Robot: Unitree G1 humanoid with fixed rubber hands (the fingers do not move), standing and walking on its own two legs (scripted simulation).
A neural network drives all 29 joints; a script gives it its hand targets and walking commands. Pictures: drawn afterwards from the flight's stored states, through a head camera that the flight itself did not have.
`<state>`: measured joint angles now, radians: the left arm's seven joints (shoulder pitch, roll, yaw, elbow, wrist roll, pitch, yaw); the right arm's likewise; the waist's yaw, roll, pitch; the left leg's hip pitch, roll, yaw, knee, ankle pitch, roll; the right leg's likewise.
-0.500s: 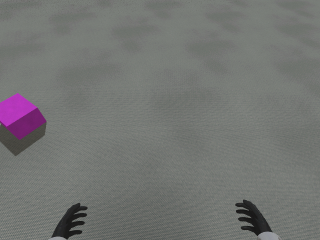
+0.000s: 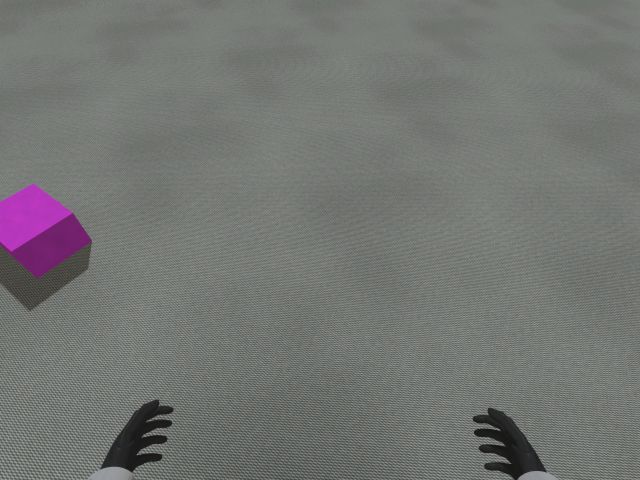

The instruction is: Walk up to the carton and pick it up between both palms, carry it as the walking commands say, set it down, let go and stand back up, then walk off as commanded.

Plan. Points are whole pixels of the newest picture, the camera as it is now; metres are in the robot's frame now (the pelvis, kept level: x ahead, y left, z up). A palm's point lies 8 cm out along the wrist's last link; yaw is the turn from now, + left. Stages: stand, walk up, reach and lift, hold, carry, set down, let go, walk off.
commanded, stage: stand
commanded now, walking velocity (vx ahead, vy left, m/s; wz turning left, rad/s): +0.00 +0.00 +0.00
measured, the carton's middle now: (35, 229) +1.07 +1.08 -0.67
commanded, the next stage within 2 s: walk up in 1.82 s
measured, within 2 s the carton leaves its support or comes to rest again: neither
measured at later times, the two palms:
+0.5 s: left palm (117, 477) +0.14 +0.25 -0.08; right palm out of the picture +0.13 -0.26 -0.09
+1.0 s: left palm out of the picture +0.12 +0.25 -0.08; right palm out of the picture +0.10 -0.28 -0.10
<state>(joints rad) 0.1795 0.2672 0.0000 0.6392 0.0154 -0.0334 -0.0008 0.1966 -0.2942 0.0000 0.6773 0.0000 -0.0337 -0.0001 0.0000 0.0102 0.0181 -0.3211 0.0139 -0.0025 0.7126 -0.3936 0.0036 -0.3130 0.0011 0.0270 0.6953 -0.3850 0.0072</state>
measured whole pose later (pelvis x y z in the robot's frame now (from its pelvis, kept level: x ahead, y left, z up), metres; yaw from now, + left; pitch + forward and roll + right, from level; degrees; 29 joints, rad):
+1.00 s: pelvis -0.02 -0.01 +0.00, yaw +0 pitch -1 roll +0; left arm 0.17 0.28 0.00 0.74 0.02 -0.03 0.01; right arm 0.20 -0.30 0.00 0.78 0.00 -0.03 0.00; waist 0.00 0.01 0.02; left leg -0.30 0.01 0.00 0.68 -0.35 0.00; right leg -0.31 0.00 0.03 0.69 -0.36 0.01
